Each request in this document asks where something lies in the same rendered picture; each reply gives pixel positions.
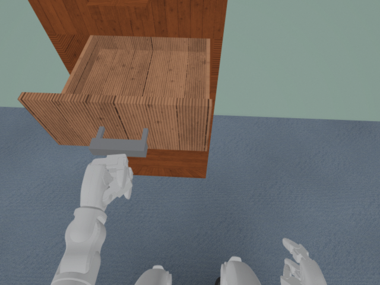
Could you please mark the robot thigh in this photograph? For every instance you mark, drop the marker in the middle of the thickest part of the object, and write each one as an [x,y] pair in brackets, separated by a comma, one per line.
[237,273]
[155,276]

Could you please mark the robot left thigh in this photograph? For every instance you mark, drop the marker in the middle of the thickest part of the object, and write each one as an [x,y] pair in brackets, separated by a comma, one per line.
[155,276]

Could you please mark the handle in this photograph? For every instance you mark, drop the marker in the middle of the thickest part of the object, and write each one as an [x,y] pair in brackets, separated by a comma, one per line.
[105,146]
[119,9]

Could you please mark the drawer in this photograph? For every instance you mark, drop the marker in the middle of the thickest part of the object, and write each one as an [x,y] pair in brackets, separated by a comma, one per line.
[128,83]

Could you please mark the right robot hand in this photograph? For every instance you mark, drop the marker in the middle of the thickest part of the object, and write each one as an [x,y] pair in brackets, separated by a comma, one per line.
[308,273]

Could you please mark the robot right thigh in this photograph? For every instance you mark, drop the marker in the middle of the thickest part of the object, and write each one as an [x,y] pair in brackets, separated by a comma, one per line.
[237,273]

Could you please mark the cabinet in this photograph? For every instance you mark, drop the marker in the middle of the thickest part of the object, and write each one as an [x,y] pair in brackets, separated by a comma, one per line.
[68,25]

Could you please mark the left robot forearm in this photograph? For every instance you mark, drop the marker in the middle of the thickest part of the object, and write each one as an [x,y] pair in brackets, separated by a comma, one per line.
[84,238]

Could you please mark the left robot hand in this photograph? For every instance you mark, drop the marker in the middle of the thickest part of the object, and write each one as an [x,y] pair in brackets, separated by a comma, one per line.
[113,172]

